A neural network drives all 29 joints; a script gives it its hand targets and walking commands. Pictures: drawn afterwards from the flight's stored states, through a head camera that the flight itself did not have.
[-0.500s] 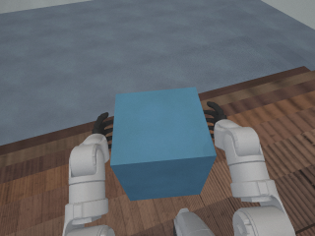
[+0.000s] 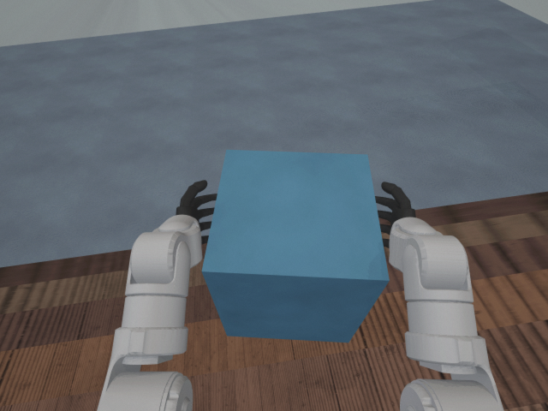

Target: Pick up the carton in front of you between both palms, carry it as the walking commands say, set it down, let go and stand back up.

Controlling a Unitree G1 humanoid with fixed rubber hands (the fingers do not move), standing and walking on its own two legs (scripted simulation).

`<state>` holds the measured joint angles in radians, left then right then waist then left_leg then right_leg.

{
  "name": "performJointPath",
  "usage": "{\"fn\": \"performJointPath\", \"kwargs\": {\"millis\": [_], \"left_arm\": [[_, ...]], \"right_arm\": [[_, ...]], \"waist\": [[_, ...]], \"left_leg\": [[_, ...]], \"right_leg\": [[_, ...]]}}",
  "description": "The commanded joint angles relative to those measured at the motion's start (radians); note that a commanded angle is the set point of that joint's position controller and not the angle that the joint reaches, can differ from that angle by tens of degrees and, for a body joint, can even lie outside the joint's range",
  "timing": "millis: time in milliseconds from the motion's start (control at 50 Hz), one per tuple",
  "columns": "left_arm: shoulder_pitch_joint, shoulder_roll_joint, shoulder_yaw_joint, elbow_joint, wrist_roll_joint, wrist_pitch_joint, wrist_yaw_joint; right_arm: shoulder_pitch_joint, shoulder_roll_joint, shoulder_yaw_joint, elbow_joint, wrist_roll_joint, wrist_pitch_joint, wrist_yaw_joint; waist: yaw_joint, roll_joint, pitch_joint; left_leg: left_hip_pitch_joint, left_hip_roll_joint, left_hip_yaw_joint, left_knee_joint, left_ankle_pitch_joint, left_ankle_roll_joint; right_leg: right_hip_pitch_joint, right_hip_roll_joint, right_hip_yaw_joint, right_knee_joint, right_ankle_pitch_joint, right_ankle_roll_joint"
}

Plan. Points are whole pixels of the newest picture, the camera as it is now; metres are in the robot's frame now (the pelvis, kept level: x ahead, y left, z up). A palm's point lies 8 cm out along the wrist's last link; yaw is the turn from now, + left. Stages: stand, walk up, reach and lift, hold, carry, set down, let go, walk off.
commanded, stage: carry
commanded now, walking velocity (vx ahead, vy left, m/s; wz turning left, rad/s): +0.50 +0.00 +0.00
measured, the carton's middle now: (291, 252) +0.36 +0.01 +0.04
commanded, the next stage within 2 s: none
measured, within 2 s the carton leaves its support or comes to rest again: neither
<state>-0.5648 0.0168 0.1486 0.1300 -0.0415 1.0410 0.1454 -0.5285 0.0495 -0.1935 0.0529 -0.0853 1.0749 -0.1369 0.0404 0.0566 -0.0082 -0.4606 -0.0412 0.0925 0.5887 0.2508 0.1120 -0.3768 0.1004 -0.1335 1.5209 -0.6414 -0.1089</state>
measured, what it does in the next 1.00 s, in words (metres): goes down: right foot 0.16 m lower, then left foot 0.16 m lower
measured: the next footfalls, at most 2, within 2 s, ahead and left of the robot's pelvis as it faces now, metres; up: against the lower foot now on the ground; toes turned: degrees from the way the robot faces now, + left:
right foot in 0.36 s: +0.46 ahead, -0.07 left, -0.16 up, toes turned +1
left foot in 0.76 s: +0.74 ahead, +0.04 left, -0.32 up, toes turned +1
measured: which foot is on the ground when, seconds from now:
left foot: down 0.00-0.36, up 0.38-0.74, down 0.76-1.00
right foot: down 0.00-0.00, up 0.02-0.34, down 0.36-0.74, up 0.76-1.00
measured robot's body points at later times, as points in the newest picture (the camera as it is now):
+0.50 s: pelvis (315, 301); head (320, 130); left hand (242, 178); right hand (348, 165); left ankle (270, 391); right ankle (316, 381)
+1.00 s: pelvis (300, 220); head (303, 100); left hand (269, 142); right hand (344, 143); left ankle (289, 327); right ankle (323, 280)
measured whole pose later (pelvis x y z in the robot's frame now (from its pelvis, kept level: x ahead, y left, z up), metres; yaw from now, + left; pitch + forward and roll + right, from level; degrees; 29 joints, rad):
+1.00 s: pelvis +0.80 -0.01 -0.40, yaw +1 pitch +1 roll +1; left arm -0.51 -0.03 0.23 0.13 0.07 1.08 0.11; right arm -0.59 -0.02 -0.09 0.25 0.06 1.06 -0.18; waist -0.14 0.00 0.00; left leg -0.33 -0.13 0.05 1.02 -0.71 0.13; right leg -0.77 -0.01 0.04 1.00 0.08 -0.05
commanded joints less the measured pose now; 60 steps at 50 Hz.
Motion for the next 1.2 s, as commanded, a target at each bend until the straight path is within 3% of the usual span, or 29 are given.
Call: {"fn": "performJointPath", "kwargs": {"millis": [0, 40, 120, 260, 300, 320, 340, 360, 380, 420, 460, 520, 580, 660, 720, 740, 760, 820, 860, 920, 940, 1000, 1040, 1060, 1080, 1100, 1120, 1140, 1180], "left_arm": [[-0.577, -1.048, -0.618, -0.061, -0.326, 0.014, -0.251], [-0.549, -0.947, -0.534, -0.039, -0.251, 0.032, -0.230], [-0.593, -0.971, -0.489, -0.059, -0.181, 0.011, -0.227], [-0.603, -1.025, -0.572, -0.149, -0.213, -0.027, -0.217], [-0.601, -0.997, -0.602, -0.182, -0.221, -0.014, -0.208], [-0.589, -0.982, -0.612, -0.190, -0.227, -0.008, -0.209], [-0.532, -0.959, -0.603, -0.166, -0.225, -0.002, -0.215], [-0.512, -0.942, -0.595, -0.137, -0.231, 0.010, -0.225], [-0.530, -0.929, -0.619, -0.096, -0.262, 0.018, -0.229], [-0.622, -1.000, -0.665, -0.113, -0.351, 0.017, -0.243], [-0.726, -1.113, -0.698, -0.128, -0.425, 0.003, -0.261], [-0.805, -1.192, -0.726, -0.128, -0.473, -0.027, -0.274], [-0.760, -1.208, -0.719, -0.133, -0.478, -0.043, -0.273], [-0.644, -1.158, -0.688, -0.132, -0.438, -0.049, -0.267], [-0.560, -1.091, -0.661, -0.094, -0.391, -0.034, -0.257], [-0.573, -1.054, -0.647, -0.094, -0.360, -0.028, -0.250], [-0.547, -1.038, -0.608, -0.052, -0.316, -0.004, -0.244], [-0.510, -0.924, -0.492, -0.011, -0.214, 0.019, -0.216], [-0.569, -0.927, -0.474, -0.040, -0.179, 0.011, -0.219], [-0.624, -0.978, -0.499, -0.085, -0.197, -0.012, -0.228], [-0.643, -0.976, -0.502, -0.097, -0.195, -0.018, -0.228], [-0.629, -1.005, -0.546, -0.138, -0.213, -0.019, -0.211], [-0.638, -0.987, -0.573, -0.164, -0.219, -0.002, -0.201], [-0.614, -0.973, -0.582, -0.159, -0.223, 0.008, -0.202], [-0.566, -0.965, -0.588, -0.138, -0.220, 0.012, -0.206], [-0.543, -0.954, -0.584, -0.129, -0.226, 0.016, -0.218], [-0.542, -0.943, -0.588, -0.085, -0.242, 0.026, -0.228], [-0.568, -0.955, -0.608, -0.055, -0.283, 0.028, -0.234], [-0.675, -1.047, -0.657, -0.069, -0.360, 0.020, -0.249]], "right_arm": [[-0.584, 0.869, 0.648, -0.031, 0.370, -0.008, 0.205], [-0.660, 0.940, 0.692, -0.011, 0.466, 0.002, 0.222], [-0.844, 1.090, 0.758, -0.035, 0.581, -0.029, 0.250], [-0.743, 1.133, 0.749, -0.036, 0.577, -0.073, 0.256], [-0.681, 1.096, 0.725, -0.020, 0.555, -0.075, 0.253], [-0.637, 1.085, 0.727, -0.005, 0.538, -0.072, 0.251], [-0.625, 1.063, 0.720, -0.012, 0.519, -0.064, 0.249], [-0.621, 1.031, 0.690, 0.007, 0.483, -0.057, 0.242], [-0.596, 0.970, 0.637, 0.020, 0.432, -0.034, 0.229], [-0.552, 0.895, 0.565, 0.046, 0.355, -0.016, 0.208], [-0.571, 0.906, 0.539, 0.036, 0.315, -0.028, 0.207], [-0.634, 0.955, 0.550, 0.010, 0.323, -0.062, 0.213], [-0.628, 0.981, 0.598, -0.029, 0.333, -0.084, 0.206], [-0.644, 0.951, 0.656, -0.117, 0.339, -0.076, 0.188], [-0.586, 0.899, 0.675, -0.124, 0.354, -0.048, 0.186], [-0.584, 0.892, 0.679, -0.104, 0.370, -0.037, 0.196], [-0.566, 0.851, 0.665, -0.042, 0.377, -0.027, 0.202], [-0.703, 0.951, 0.726, -0.028, 0.523, -0.009, 0.225], [-0.819, 1.045, 0.756, -0.033, 0.572, -0.031, 0.240], [-0.865, 1.125, 0.769, -0.037, 0.622, -0.051, 0.251], [-0.867, 1.142, 0.762, -0.050, 0.624, -0.055, 0.254], [-0.801, 1.126, 0.739, -0.043, 0.604, -0.060, 0.252], [-0.699, 1.099, 0.711, 0.006, 0.571, -0.057, 0.249], [-0.666, 1.080, 0.691, 0.027, 0.554, -0.057, 0.249], [-0.602, 1.073, 0.682, 0.048, 0.522, -0.049, 0.250], [-0.628, 1.054, 0.675, 0.041, 0.499, -0.049, 0.249], [-0.629, 1.025, 0.634, 0.066, 0.455, -0.034, 0.243], [-0.582, 0.960, 0.579, 0.100, 0.410, -0.018, 0.233], [-0.559, 0.935, 0.527, 0.118, 0.338, -0.015, 0.218]], "waist": [[-0.134, 0.156, -0.400], [-0.126, -0.034, -0.380], [-0.097, -0.074, -0.349], [-0.167, 0.009, -0.329], [-0.067, 0.132, -0.395], [0.069, 0.081, -0.481], [0.185, -0.136, -0.440], [0.169, -0.229, -0.326], [0.024, -0.228, -0.419], [0.032, -0.093, -0.402], [0.004, -0.005, -0.410], [0.017, -0.091, -0.415], [0.059, -0.035, -0.400], [0.083, -0.166, -0.327], [-0.175, -0.105, -0.429], [-0.270, 0.077, -0.346], [-0.147, 0.153, -0.387], [-0.120, -0.107, -0.410], [-0.092, -0.080, -0.354], [-0.100, -0.026, -0.379], [-0.149, -0.134, -0.340], [-0.168, -0.016, -0.328], [-0.139, 0.092, -0.315], [-0.016, 0.132, -0.447], [0.128, -0.006, -0.493], [0.202, -0.163, -0.391], [0.113, -0.222, -0.390], [0.043, -0.162, -0.435], [0.032, -0.095, -0.404]], "left_leg": [[0.845, 0.267, -0.346, 0.128, 0.518, 0.115], [0.769, 0.271, -0.471, 0.134, 0.136, 0.129], [0.304, 0.309, -0.618, 0.030, 0.070, 0.207], [0.143, 0.018, -0.195, 0.373, -0.335, 0.054], [0.150, 0.072, -0.136, 0.574, -0.199, 0.020], [0.096, 0.110, -0.066, 0.801, 0.062, -0.022], [-0.048, 0.051, -0.022, 1.149, -0.077, -0.085], [-0.206, -0.071, -0.013, 1.377, -0.890, -0.092], [-0.406, -0.051, -0.186, 1.287, -0.924, -0.092], [-0.512, 0.041, -0.234, 1.020, -0.751, -0.076], [-0.428, 0.053, -0.236, 0.798, -0.681, -0.101], [-0.318, 0.051, -0.162, 0.742, -0.465, -0.083], [-0.269, 0.015, -0.082, 0.313, 0.008, -0.081], [0.073, -0.046, 0.038, -0.018, 0.125, -0.069], [0.526, 0.002, -0.001, -0.022, 0.134, 0.026], [0.608, 0.090, -0.070, -0.128, 0.151, 0.099], [0.818, 0.246, -0.345, 0.124, 0.523, 0.116], [0.675, 0.286, -0.556, 0.119, 0.029, 0.155], [0.415, 0.310, -0.659, 0.079, 0.071, 0.228], [0.364, 0.259, -0.539, 0.170, 0.064, 0.138], [0.391, 0.124, -0.429, 0.313, -0.183, 0.090], [0.173, 0.022, -0.231, 0.358, -0.383, 0.060], [0.147, 0.017, -0.173, 0.451, -0.291, 0.038], [0.088, 0.076, -0.104, 0.667, -0.070, -0.004], [0.008, 0.087, -0.050, 0.902, 0.103, -0.062], [-0.133, -0.007, -0.023, 1.301, -0.434, -0.105], [-0.384, -0.079, -0.109, 1.398, -0.993, -0.111], [-0.457, -0.036, -0.197, 1.237, -0.882, -0.097], [-0.548, 0.046, -0.226, 1.007, -0.762, -0.085]], "right_leg": [[-0.594, 0.012, 0.143, 0.449, -0.057, 0.085], [-0.727, -0.090, 0.239, 0.112, 0.140, 0.060], [-0.415, -0.109, 0.166, -0.310, 0.297, 0.096], [-0.009, -0.017, -0.017, -0.930, 1.068, 0.068], [0.203, -0.066, 0.024, -0.926, 1.161, 0.016], [0.414, -0.037, -0.042, -0.879, 1.132, -0.004], [0.526, -0.083, 0.018, -1.000, 1.045, -0.063], [0.514, -0.184, 0.151, -0.986, 1.137, -0.084], [0.712, -0.347, 0.481, -0.803, 1.363, -0.135], [0.581, -0.366, 0.661, -0.853, 0.822, -0.197], [0.358, -0.376, 0.740, -0.861, 0.810, -0.207], [0.253, -0.349, 0.633, -0.804, 0.974, -0.173], [0.226, -0.131, 0.382, -0.603, 0.634, -0.075], [0.071, -0.073, 0.229, -0.529, 0.619, -0.041], [-0.116, -0.124, 0.093, 0.035, 0.961, 0.070], [-0.307, -0.001, 0.021, 0.444, 0.319, 0.092], [-0.588, 0.022, 0.128, 0.431, -0.039, 0.095], [-0.689, -0.101, 0.239, 0.020, 0.161, 0.054], [-0.532, -0.122, 0.221, -0.312, 0.253, 0.087], [-0.456, -0.123, 0.159, -0.255, 0.496, 0.046], [-0.496, -0.120, 0.159, -0.533, 0.777, 0.050], [-0.093, -0.034, 0.017, -0.902, 1.064, 0.064], [0.074, -0.030, 0.000, -0.997, 1.078, 0.048], [0.332, -0.021, -0.046, -0.833, 1.182, 0.012], [0.504, -0.040, -0.022, -0.925, 1.097, -0.009], [0.537, -0.135, 0.092, -1.041, 1.022, -0.094], [0.702, -0.267, 0.287, -0.785, 1.337, -0.087], [0.698, -0.363, 0.536, -0.813, 1.249, -0.151], [0.573, -0.379, 0.673, -0.818, 0.847, -0.206]]}}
